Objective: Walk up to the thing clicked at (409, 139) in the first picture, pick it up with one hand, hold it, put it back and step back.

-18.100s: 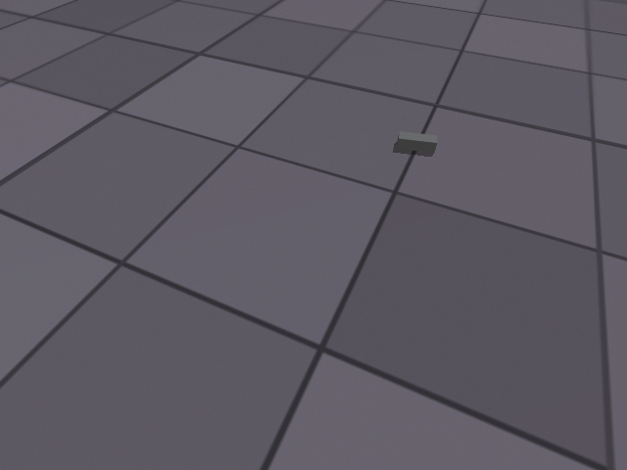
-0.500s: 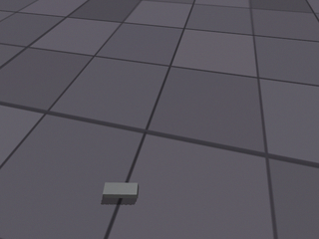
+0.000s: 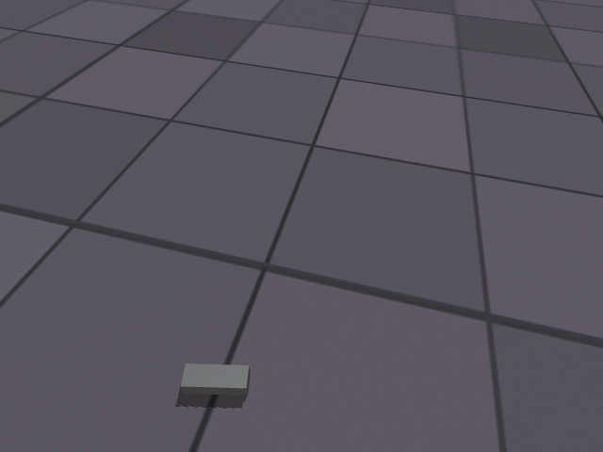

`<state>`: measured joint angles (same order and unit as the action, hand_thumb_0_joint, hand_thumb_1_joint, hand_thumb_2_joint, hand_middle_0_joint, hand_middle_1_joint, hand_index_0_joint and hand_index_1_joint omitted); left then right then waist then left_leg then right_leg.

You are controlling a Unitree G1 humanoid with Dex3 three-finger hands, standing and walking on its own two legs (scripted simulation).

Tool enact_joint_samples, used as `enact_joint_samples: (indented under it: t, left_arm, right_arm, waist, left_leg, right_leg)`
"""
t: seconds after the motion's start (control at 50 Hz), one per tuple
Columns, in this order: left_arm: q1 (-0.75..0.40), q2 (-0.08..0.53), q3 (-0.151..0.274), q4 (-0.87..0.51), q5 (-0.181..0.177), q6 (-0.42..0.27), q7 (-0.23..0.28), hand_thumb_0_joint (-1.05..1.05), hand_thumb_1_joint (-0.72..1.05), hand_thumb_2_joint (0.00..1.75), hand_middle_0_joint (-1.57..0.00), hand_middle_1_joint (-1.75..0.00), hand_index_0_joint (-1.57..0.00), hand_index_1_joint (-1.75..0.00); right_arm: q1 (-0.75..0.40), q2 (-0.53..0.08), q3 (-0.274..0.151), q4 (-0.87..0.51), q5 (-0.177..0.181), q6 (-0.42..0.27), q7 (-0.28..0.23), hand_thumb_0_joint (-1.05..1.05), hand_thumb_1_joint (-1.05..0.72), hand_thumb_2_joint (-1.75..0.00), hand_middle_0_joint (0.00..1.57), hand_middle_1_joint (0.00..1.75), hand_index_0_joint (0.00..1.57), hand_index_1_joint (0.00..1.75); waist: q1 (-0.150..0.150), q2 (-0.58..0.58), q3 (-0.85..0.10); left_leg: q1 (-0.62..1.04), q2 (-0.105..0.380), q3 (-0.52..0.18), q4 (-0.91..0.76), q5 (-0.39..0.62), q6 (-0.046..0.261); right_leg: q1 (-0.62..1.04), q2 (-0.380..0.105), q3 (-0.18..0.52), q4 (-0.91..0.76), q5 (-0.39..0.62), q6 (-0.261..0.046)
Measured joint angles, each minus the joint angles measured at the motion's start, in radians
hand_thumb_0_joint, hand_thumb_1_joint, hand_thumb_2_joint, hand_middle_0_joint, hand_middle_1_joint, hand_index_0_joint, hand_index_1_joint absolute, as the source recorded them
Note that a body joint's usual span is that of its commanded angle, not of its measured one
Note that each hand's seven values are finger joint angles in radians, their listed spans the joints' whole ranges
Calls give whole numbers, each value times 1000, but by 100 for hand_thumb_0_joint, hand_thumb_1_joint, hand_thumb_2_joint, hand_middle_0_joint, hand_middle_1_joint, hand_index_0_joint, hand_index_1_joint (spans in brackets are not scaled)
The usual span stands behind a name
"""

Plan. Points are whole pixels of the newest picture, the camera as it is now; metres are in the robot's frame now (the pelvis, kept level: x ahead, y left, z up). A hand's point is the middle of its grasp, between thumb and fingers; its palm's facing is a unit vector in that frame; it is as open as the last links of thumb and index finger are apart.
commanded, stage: walk up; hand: left
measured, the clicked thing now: (216, 379) +0.50 +0.26 -0.75
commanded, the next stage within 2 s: none
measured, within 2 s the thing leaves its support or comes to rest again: neither
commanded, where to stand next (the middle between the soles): +0.06 +0.00 m, yaw -1 degrees
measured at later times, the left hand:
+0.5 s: hand out of the picture +0.09 +0.28 -0.16, palm faces -0.01 -0.93 -0.37, open 7.4 cm
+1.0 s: hand out of the picture +0.14 +0.27 -0.16, palm faces +0.10 -0.90 -0.42, open 7.4 cm
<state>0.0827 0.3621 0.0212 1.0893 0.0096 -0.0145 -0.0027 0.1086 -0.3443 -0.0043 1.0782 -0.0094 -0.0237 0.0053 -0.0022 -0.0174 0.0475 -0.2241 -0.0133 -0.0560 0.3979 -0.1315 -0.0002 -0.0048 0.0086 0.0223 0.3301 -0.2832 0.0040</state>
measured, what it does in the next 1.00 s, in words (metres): steps on the spot: right foot, then left foot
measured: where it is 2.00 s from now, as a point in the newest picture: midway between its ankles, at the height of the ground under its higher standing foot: outside the picture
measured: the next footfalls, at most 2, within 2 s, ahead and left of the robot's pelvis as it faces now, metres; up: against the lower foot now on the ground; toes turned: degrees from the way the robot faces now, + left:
right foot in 0.66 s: +0.21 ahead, -0.14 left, +0.00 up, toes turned +1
left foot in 0.98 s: +0.03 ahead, +0.12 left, +0.00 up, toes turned +4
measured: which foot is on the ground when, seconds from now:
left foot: down 0.00-0.68, up 0.70-0.96, down 0.98-1.00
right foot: down 0.00-0.38, up 0.40-0.64, down 0.66-1.00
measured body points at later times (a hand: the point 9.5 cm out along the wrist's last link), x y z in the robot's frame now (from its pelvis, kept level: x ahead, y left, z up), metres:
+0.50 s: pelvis +0.06 +0.00 -0.01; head +0.09 +0.01 +0.44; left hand +0.09 +0.33 -0.13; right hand +0.11 -0.31 -0.12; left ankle +0.05 +0.12 -0.74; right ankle +0.01 -0.12 -0.68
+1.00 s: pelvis +0.02 -0.01 -0.04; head +0.06 -0.01 +0.41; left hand +0.13 +0.32 -0.13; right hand +0.11 -0.33 -0.16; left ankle -0.01 +0.12 -0.75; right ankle +0.17 -0.14 -0.74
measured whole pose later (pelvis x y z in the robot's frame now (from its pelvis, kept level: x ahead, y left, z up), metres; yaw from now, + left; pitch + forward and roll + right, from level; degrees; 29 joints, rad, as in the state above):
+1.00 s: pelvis +0.02 -0.01 -0.04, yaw +6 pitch -3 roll +1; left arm 0.08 0.38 0.05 0.81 0.04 0.03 0.02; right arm 0.24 -0.41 -0.06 0.91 -0.02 0.06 0.02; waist 0.01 -0.01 0.15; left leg -0.26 -0.03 -0.03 0.74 -0.45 0.00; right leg -0.50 -0.11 -0.03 0.70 -0.17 0.00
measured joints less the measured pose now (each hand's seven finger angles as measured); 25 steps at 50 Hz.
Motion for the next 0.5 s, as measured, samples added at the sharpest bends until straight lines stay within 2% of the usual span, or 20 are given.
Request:
enact_joint_samples:
  t: [0.14, 0.22, 0.24, 0.26, 0.3, 0.34, 0.36, 0.4, 0.44, 0.48, 0.5]
  left_arm:
    - [14, -3, 2, 26, 3, 2, -3, 0, 91, 90, -20, -30, -20, -30]
    - [74, 6, 15, 2, 17, -6, -16, 0, 90, 90, -20, -30, -20, -30]
    - [91, 9, 17, -5, 20, -10, -17, 0, 90, 90, -20, -30, -20, -30]
    - [108, 12, 19, -15, 21, -16, -17, 0, 90, 90, -20, -30, -20, -30]
    - [141, 12, 23, -27, 22, -26, -17, 0, 90, 90, -20, -30, -20, -30]
    - [178, 18, 28, -40, 24, -27, -18, 0, 90, 90, -20, -30, -20, -30]
    - [193, 24, 31, -45, 21, -23, -18, 0, 90, 90, -20, -30, -20, -30]
    - [205, 27, 34, -52, 9, -9, -12, 1, 90, 90, -20, -30, -20, -30]
    - [195, 24, 28, -64, 2, 3, -5, 1, 91, 90, -20, -30, -20, -30]
    - [184, 30, 25, -97, -7, 6, -6, 1, 91, 90, -20, -30, -20, -30]
    - [178, 33, 25, -117, -10, 4, -9, 1, 91, 90, -20, -30, -20, -30]
  right_arm:
    - [-11, 1, -5, 8, -1, 1, 3, 1, -91, -90, 20, 30, 20, 30]
    - [40, -5, -25, -27, -13, 2, 25, 1, -91, -90, 21, 30, 20, 30]
    - [55, -9, -28, -36, -15, 3, 28, 1, -91, -90, 21, 30, 20, 30]
    - [66, -14, -30, -44, -17, 3, 31, 1, -91, -90, 21, 30, 20, 30]
    - [87, -29, -36, -52, -18, 5, 33, 1, -91, -90, 21, 30, 20, 30]
    - [106, -33, -39, -56, -21, 2, 32, 1, -91, -90, 21, 30, 20, 30]
    - [113, -29, -41, -60, -22, -4, 31, 1, -91, -90, 20, 30, 20, 30]
    - [118, -27, -49, -86, -27, -23, 31, 1, -91, -90, 20, 30, 20, 30]
    - [137, -29, -57, -126, -17, -42, 26, 1, -91, -90, 20, 30, 20, 30]
    - [165, -27, -54, -152, -9, -47, 17, 1, -91, -90, 21, 30, 20, 30]
    - [176, -27, -51, -159, -6, -45, 13, 1, -91, -90, 21, 30, 20, 30]
  waist:
    - [3, 7, 2]
    - [9, 0, -17]
    - [11, 1, -21]
    - [14, 3, -20]
    - [14, 23, -8]
    - [21, 17, -2]
    - [24, -1, 4]
    - [22, -18, 30]
    - [2, -1, 58]
    - [-5, 2, 75]
    - [-5, 3, 83]
  left_leg:
    - [6, -3, -1, -7, 0, 5]
    - [-21, -18, 4, 83, -116, 30]
    - [-28, -20, 4, 101, -131, 35]
    - [-36, -21, 4, 119, -129, 38]
    - [-49, -9, -2, 172, -131, 45]
    - [-38, -2, 22, 189, -158, 38]
    - [-21, -12, 36, 174, -156, 22]
    - [3, -28, 53, 153, -157, 24]
    - [23, -21, 37, 136, -154, 33]
    - [52, -18, 25, 99, -141, 33]
    - [66, -16, 22, 83, -136, 31]
  right_leg:
    - [9, -3, -2, -13, 2, 0]
    - [-26, -11, 3, 96, -113, -31]
    - [-30, -11, 5, 107, -115, -35]
    - [-31, -9, 7, 107, -84, -33]
    - [-15, 3, -3, 109, -93, -15]
    - [0, -4, 1, 118, -120, -7]
    - [1, -20, 7, 137, -138, -4]
    - [-73, -34, 15, 317, -133, -10]
    - [-185, 6, 29, 568, -195, -20]
    - [-277, 22, 38, 685, -214, -33]
    - [-311, 18, 36, 685, -210, -35]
